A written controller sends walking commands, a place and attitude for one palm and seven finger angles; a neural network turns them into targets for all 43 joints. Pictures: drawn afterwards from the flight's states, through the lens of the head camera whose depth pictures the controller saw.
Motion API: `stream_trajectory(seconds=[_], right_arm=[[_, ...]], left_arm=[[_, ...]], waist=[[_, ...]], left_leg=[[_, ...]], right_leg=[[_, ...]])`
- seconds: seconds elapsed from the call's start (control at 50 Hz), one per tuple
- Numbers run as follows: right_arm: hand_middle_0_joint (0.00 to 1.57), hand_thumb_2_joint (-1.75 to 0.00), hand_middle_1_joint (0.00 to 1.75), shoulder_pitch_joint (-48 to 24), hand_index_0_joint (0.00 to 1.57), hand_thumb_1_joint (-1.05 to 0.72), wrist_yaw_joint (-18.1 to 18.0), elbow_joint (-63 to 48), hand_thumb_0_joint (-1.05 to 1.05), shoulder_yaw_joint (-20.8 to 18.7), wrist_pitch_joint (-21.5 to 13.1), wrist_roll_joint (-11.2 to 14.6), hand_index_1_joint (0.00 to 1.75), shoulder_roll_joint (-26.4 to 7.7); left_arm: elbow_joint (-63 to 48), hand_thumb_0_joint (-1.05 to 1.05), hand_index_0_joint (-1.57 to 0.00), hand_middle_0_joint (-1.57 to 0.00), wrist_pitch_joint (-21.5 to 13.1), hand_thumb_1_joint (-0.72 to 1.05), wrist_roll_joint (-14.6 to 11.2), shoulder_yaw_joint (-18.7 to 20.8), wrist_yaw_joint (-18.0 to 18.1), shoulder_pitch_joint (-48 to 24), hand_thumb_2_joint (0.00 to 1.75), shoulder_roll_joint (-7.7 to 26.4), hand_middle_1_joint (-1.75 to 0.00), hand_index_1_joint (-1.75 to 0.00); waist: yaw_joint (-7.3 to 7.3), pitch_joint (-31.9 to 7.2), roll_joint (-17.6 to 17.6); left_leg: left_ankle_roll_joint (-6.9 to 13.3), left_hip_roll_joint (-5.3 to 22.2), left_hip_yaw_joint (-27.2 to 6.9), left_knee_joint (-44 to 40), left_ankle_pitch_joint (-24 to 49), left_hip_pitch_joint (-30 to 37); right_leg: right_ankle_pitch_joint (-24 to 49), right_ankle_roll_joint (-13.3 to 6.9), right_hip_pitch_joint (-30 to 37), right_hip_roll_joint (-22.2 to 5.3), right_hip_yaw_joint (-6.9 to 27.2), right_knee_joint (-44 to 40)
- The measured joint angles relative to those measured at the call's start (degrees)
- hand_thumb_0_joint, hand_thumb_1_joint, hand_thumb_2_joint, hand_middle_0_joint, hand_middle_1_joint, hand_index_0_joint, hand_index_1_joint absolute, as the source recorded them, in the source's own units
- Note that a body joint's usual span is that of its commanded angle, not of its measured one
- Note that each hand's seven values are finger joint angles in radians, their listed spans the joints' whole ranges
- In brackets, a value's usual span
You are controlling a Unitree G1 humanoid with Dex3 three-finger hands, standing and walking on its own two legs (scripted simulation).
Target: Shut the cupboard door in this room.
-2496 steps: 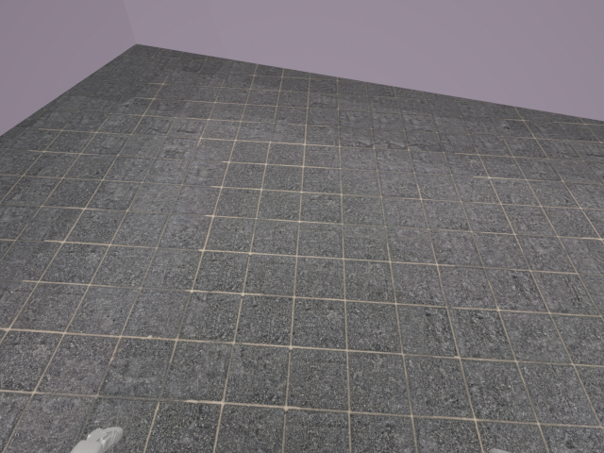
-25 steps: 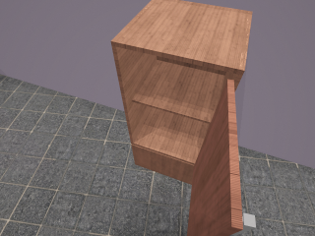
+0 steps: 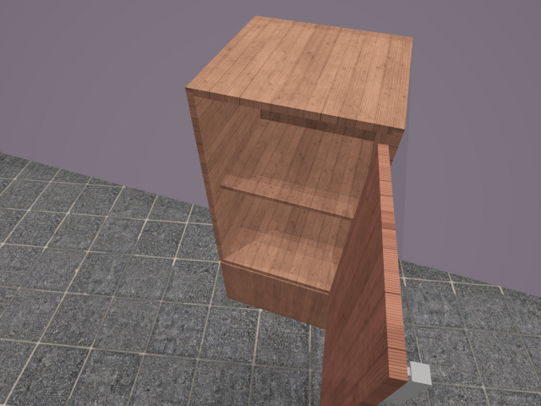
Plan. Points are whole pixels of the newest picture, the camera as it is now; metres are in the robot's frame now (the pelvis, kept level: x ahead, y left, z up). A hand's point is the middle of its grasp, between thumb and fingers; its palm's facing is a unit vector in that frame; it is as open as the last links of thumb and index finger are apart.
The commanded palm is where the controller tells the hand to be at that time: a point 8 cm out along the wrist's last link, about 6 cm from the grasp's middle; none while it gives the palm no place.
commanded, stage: stand and wait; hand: left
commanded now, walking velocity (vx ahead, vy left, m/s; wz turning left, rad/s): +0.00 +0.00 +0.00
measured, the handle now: (389, 382) +0.18 -0.15 -0.04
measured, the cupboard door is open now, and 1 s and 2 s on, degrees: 97 94 65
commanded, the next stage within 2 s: turn or walk to find it in 0.38 s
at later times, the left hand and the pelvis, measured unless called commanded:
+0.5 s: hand out of the picture +0.00 +0.18 -0.18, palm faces +0.04 -0.98 -0.19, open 7.3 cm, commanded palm none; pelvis +0.00 +0.00 +0.00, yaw +1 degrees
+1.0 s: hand out of the picture +0.03 +0.20 -0.17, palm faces +0.16 -0.96 -0.24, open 7.3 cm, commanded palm none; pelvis -0.04 -0.01 -0.01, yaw +10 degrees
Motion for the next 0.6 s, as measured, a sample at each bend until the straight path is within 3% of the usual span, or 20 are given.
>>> stream_trajectory(seconds=[0.44,0.6], right_arm=[[0.2,-0.9,0.3,-0.3,0.2,-0.91,0.2,-0.8,0.0,-0.6,0.1,0.0,0.3,-2.0],[0.2,-0.9,0.3,-1.3,0.2,-0.91,0.7,-2.4,0.0,-1.0,1.3,-0.2,0.3,-1.7]], left_arm=[[-0.3,0.0,-0.2,-0.2,-0.1,0.91,0.1,0.1,-0.5,0.1,0.9,0.2,-0.3,-0.3],[-2.5,0.0,-0.2,-0.2,1.2,0.92,0.2,1.1,-0.1,-2.4,0.9,0.4,-0.3,-0.3]], waist=[[-0.07,0.9,-0.4],[-0.29,1.1,0.5]], left_leg=[[0.1,0.1,-0.1,0.7,-0.4,-0.6],[0.3,-0.2,-2.3,4.6,-1.2,-4.9]], right_leg=[[0.0,0.0,-0.3,0.1,-0.1,0.1],[-0.6,0.2,-2.7,-0.7,-2.2,1.8]])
